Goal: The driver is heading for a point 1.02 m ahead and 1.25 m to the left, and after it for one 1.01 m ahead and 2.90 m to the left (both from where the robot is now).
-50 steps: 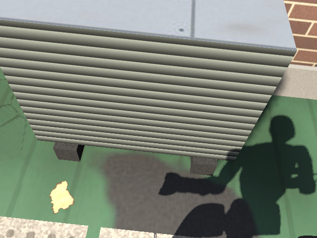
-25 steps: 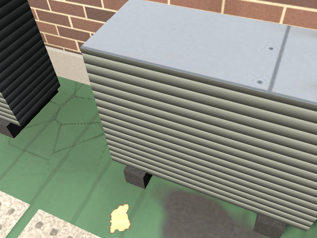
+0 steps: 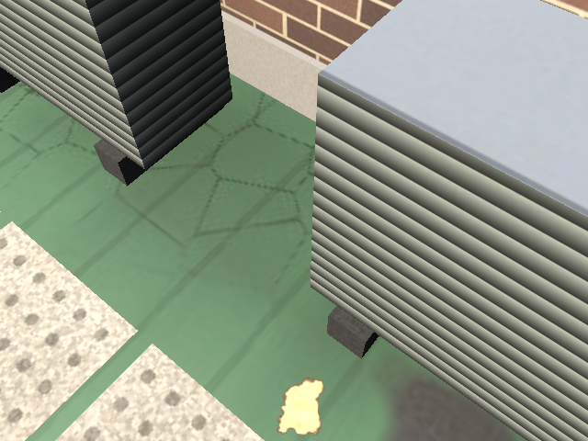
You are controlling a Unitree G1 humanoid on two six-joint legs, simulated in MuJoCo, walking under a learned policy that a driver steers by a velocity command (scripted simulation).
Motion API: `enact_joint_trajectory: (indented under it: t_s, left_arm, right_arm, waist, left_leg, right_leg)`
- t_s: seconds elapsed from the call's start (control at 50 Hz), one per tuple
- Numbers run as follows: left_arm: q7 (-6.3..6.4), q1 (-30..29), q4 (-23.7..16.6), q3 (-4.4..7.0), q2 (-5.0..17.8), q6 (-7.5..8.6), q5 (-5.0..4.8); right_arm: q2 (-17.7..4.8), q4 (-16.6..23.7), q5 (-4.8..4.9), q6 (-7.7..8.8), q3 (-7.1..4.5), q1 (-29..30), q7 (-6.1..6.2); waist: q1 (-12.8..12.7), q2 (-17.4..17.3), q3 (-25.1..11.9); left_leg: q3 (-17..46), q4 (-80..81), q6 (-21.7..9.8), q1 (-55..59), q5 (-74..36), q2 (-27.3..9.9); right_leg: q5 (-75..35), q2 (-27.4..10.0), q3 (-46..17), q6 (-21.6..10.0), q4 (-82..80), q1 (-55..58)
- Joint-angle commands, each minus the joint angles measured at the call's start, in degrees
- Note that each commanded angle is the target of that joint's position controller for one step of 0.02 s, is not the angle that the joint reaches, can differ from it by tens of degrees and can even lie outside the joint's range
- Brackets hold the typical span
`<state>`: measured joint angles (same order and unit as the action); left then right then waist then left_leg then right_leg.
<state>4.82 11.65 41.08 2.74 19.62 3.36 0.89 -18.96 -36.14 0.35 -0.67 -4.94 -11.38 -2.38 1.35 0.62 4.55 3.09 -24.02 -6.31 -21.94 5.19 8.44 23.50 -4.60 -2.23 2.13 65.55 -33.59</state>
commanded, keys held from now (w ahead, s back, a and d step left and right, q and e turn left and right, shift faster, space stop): w+q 1.00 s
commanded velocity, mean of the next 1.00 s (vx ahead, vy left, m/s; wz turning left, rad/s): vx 0.35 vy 0.21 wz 0.60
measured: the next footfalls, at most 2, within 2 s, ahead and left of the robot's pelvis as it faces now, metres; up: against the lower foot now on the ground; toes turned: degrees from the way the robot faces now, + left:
right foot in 0.16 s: +0.17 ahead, -0.11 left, +0.00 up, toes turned +6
left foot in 0.54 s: +0.23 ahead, +0.29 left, +0.00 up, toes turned +19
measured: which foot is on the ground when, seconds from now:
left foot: down 0.00-0.16, up 0.18-0.52, down 0.54-1.00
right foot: up 0.00-0.14, down 0.16-0.54, up 0.56-0.96, down 0.98-1.00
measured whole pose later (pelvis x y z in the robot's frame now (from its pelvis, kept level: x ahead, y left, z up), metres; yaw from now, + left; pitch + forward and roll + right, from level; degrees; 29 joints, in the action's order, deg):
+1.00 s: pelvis +0.37 +0.27 -0.01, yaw +35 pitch +1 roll +0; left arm -0.1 1.4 37.0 1.8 17.2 6.8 0.6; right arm -17.9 -42.7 1.7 1.1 -4.2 -24.6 0.1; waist 5.0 -2.1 0.5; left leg 13.9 -34.7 -5.0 -4.0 26.6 8.4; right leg 4.5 3.1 -0.9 -2.9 29.5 -25.3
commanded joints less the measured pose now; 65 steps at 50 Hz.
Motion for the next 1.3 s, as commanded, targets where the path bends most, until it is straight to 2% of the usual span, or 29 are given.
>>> enact_joint_trajectory:
  t_s: [0.02,0.1,0.14,0.16,0.18,0.2,0.24,0.28,0.36,0.46,0.5,0.52,0.54,0.56,0.58,0.6,0.64,0.7,0.78,0.9,0.96,0.98,1.0,1.02,1.04,1.08,1.12,1.16,1.3]
  left_arm:
    - [0.88,7.95,-0.29,0.9,4.65,-0.22,0.06]
    - [-0.2,6.12,0.31,0.46,5.77,0.9,-1.38]
    - [-0.6,10.24,2.12,1.37,7.58,1.58,-0.79]
    - [-0.45,15.22,3.17,2.29,10.19,1.84,0.63]
    - [-0.02,17.14,3.16,3.73,15.89,1.42,2.15]
    - [0.57,12.75,2.02,3.85,14.78,1.66,1.63]
    - [1.57,6.48,0.5,2.71,10.13,1.15,-0.61]
    - [1.22,4.79,-0.03,2.19,8.15,-0.16,-1.08]
    - [-0.27,5.16,-0.79,3.83,10.5,-0.7,-0.13]
    - [-1.32,3.41,-1.21,5.97,14.07,-1.2,-1.9]
    - [-1.44,1.65,-1.03,6.23,13.85,-1.06,-3.44]
    - [-1.47,2.14,-0.73,5.46,11.68,-1.05,-2.82]
    - [-1.48,3.39,-1.35,4.3,8.07,-1.19,-1.73]
    - [-1.86,4.45,-6.25,2.03,0.91,-0.89,1.09]
    - [-1.94,1.88,-8.22,2.13,3.88,0.62,-2.06]
    - [-2.63,-1.94,-8.79,2.62,7.02,1.95,-3.62]
    - [-2.56,-3.79,-7.46,2.66,7.35,3.0,-0.99]
    - [-3.7,-3.17,-6.16,2.48,6.92,2.86,-0.3]
    - [-4.92,-11.11,-7.31,0.5,2.95,2.98,-0.4]
    - [-5.46,-14.49,-7.9,1.08,5.03,3.46,-1.2]
    - [-4.72,-6.85,-6.34,2.12,6.65,4.2,-0.96]
    - [-4.29,0.45,-5.43,2.63,8.13,4.28,-0.23]
    - [-3.73,9.21,-3.85,4.04,12.96,3.36,0.94]
    - [-3.79,8.45,-3.57,3.59,10.64,2.66,-0.33]
    - [-3.35,5.23,-4.18,2.67,7.29,2.18,-1.13]
    - [-2.6,1.62,-4.68,1.85,5.06,1.5,-0.49]
    - [-2.91,0.38,-4.49,1.48,4.34,1.93,1.07]
    - [-3.64,1.23,-3.36,1.6,4.73,2.26,0.35]
    - [-4.91,5.12,0.98,2.2,8.27,2.5,-0.49]
  right_arm:
    - [-7.3,6.11,-0.7,0.51,-1.74,5.87,0.37]
    - [-7.32,7.07,-0.63,-1.16,-1.41,3.07,0.2]
    - [-5.23,8.22,0.03,-1.7,-0.57,3.67,-0.12]
    - [-2.25,8.43,0.04,-1.78,0.34,2.79,-0.29]
    - [0.0,9.66,0.2,-1.32,1.11,-0.95,-0.86]
    - [-5.57,10.16,0.04,-0.65,-0.14,0.89,-1.39]
    - [-8.78,9.09,-0.68,-1.66,-1.17,-0.78,-1.37]
    - [-6.53,9.06,-0.59,-3.0,-0.64,-1.76,-1.08]
    - [-2.22,10.41,1.02,-3.17,0.7,1.85,-1.32]
    - [-2.59,9.62,1.49,-1.47,-0.24,2.25,-2.14]
    - [-3.4,7.91,1.37,-1.44,-1.29,-3.02,-2.11]
    - [-5.79,5.29,1.15,-1.59,-2.69,-10.34,-1.91]
    - [-9.53,1.95,1.04,-1.73,-4.48,-18.89,-1.34]
    - [-19.03,3.34,0.34,-1.29,-5.43,-18.4,-1.04]
    - [-17.43,3.99,0.95,0.36,-4.49,-17.36,-1.53]
    - [-13.03,3.38,1.79,1.8,-3.16,-16.08,-1.26]
    - [-9.37,3.75,1.87,2.31,-2.1,-10.62,-0.36]
    - [-6.86,3.94,0.8,2.29,-1.18,-7.82,1.35]
    - [-7.87,1.59,0.94,2.77,-1.52,-10.37,2.67]
    - [-7.02,-2.55,1.43,3.33,-1.31,-12.63,2.64]
    - [-6.3,-2.63,1.44,2.65,-1.05,-10.81,2.63]
    - [-3.97,-1.68,1.04,2.48,-0.14,-9.29,2.5]
    - [-1.95,-0.21,1.67,2.78,0.68,-14.06,2.54]
    - [-5.3,-0.33,1.65,3.14,0.42,-15.36,2.7]
    - [-9.17,-0.74,2.01,3.16,-0.7,-11.99,2.47]
    - [-8.27,0.59,0.96,2.8,-0.66,-6.75,2.13]
    - [-5.71,1.43,1.46,2.55,-0.27,-5.68,1.59]
    - [-2.52,2.27,1.9,2.28,0.83,-4.41,1.37]
    - [-0.64,4.96,1.07,3.95,2.34,8.05,0.07]
  waist:
    - [-3.0,-4.16,-9.3]
    - [-0.83,-7.05,-9.72]
    - [-3.93,-5.72,-8.93]
    - [-5.89,-0.67,-10.23]
    - [-4.24,14.57,-11.53]
    - [-3.86,12.66,-8.43]
    - [-1.18,7.05,-4.19]
    - [-0.49,7.8,-0.86]
    - [-2.79,10.65,-0.41]
    - [-2.09,12.86,-1.41]
    - [2.06,12.04,-3.22]
    - [5.61,8.66,-7.34]
    - [9.09,-1.32,-9.54]
    - [3.68,-25.07,-10.33]
    - [4.54,-25.01,-14.07]
    - [4.22,-19.01,-10.42]
    - [1.42,-8.42,-7.36]
    - [-0.92,-8.27,-6.24]
    - [1.2,-4.73,-3.26]
    - [2.13,-4.85,-1.83]
    - [-2.35,-4.48,-4.68]
    - [-5.97,-1.75,-10.91]
    - [-6.12,10.34,-18.97]
    - [-4.78,14.94,-18.21]
    - [-4.79,9.36,-10.67]
    - [-3.58,3.91,-2.11]
    - [-2.39,5.28,-1.79]
    - [-2.41,5.99,-1.77]
    - [-6.05,2.91,-0.55]
  left_leg:
    - [13.02,7.1,-11.5,0.22,-5.46,-11.4]
    - [17.89,5.94,-10.05,-0.49,9.13,-10.02]
    - [19.08,0.73,-6.22,-4.65,19.91,-7.52]
    - [15.81,-9.83,-2.4,-11.71,27.81,-4.07]
    - [7.48,-25.72,1.81,-20.19,32.63,2.03]
    - [9.41,-37.83,3.86,-24.75,25.82,-2.91]
    - [6.77,-45.79,6.47,-24.87,18.06,-5.76]
    - [4.02,-46.28,8.79,-23.38,13.6,-7.8]
    - [-1.62,-34.92,11.06,-15.79,9.82,-10.29]
    - [-6.94,-16.87,8.35,-1.55,7.94,-10.07]
    - [-8.43,-10.58,5.39,5.23,7.26,-8.76]
    - [-9.96,-8.51,3.35,13.83,7.49,-5.81]
    - [-5.54,-4.3,0.44,24.03,6.96,-4.52]
    - [25.56,1.13,-9.7,32.93,8.2,-18.39]
    - [40.42,11.94,-15.92,32.15,21.66,-23.25]
    - [37.08,11.46,-14.17,30.66,24.14,-23.66]
    - [26.58,7.64,-9.55,21.5,15.73,-20.11]
    - [20.89,9.27,-9.66,13.71,6.07,-17.05]
    - [17.48,9.01,-9.95,10.72,0.67,-15.02]
    - [22.17,6.18,-6.9,10.87,0.15,-15.43]
    - [22.25,-2.28,-4.1,11.61,-7.06,-12.69]
    - [18.78,-14.24,-1.85,7.31,-5.74,-9.38]
    - [11.03,-33.28,3.04,-8.65,7.97,-1.52]
    - [9.82,-43.13,4.61,-17.84,26.62,-3.38]
    - [9.82,-46.77,5.36,-21.26,22.89,-6.3]
    - [6.51,-46.32,6.38,-21.59,14.82,-9.71]
    - [4.45,-43.34,6.28,-17.49,10.93,-12.05]
    - [2.45,-40.49,6.74,-18.22,9.9,-13.26]
    - [-2.65,-15.74,6.45,-9.51,-8.18,-11.95]
  right_leg:
    - [-3.39,0.51,1.06,0.6,-12.36,7.49]
    - [-9.92,3.41,0.94,-1.09,-25.83,15.51]
    - [-17.32,2.0,-0.02,-3.05,-35.18,25.45]
    - [-14.76,-6.44,-7.25,-6.62,-38.72,35.08]
    - [-7.24,-24.49,-30.76,-16.24,-47.52,39.62]
    - [2.43,-27.67,-39.71,-19.16,-51.18,34.36]
    - [2.92,-21.71,-26.72,-13.24,-50.28,29.77]
    - [-3.9,-16.42,-14.66,-8.82,-50.96,26.64]
    - [-12.0,-13.45,-0.28,-8.66,-53.37,23.6]
    - [-11.63,-13.58,6.9,-7.05,-52.62,22.86]
    - [-17.67,-14.24,8.71,-6.2,-46.17,23.55]
    - [-26.2,-12.22,11.61,-5.26,-35.15,22.36]
    - [-18.06,-8.09,13.48,-2.93,-17.06,14.48]
    - [17.2,2.28,9.48,0.6,4.02,-8.54]
    - [15.44,4.29,0.17,-1.15,13.11,-15.6]
    - [9.47,1.69,-1.08,-3.55,14.27,-18.65]
    - [0.68,-1.6,-1.36,-4.46,6.85,-12.86]
    - [-4.42,-1.01,-1.1,-3.18,-2.4,-5.19]
    - [-13.07,2.92,0.21,-1.9,-22.35,-2.16]
    - [-20.39,5.89,-1.82,-3.53,-35.05,8.44]
    - [-20.2,5.86,-0.54,-5.99,-40.05,20.28]
    - [-17.65,-0.22,-5.91,-8.35,-40.19,32.94]
    - [0.24,-14.18,-30.99,-16.88,-45.67,50.66]
    - [15.5,-20.42,-46.77,-18.4,-51.29,51.55]
    - [17.89,-19.28,-41.54,-16.1,-52.42,44.99]
    - [3.43,-13.86,-24.94,-12.8,-53.09,35.08]
    - [-7.34,-9.59,-14.01,-10.97,-54.81,29.35]
    - [-12.3,-9.24,-8.31,-11.86,-56.2,27.53]
    - [-18.87,-6.89,4.55,-11.81,-58.71,24.11]
Velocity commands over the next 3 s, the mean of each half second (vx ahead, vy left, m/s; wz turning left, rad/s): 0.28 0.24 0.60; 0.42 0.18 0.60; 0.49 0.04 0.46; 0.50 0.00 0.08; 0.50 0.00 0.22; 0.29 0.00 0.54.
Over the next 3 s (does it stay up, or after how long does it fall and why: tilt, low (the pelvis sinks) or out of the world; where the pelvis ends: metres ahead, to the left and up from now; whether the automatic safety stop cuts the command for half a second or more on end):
stays up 1.02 1.19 -0.01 its command is cut before an obstacle from the start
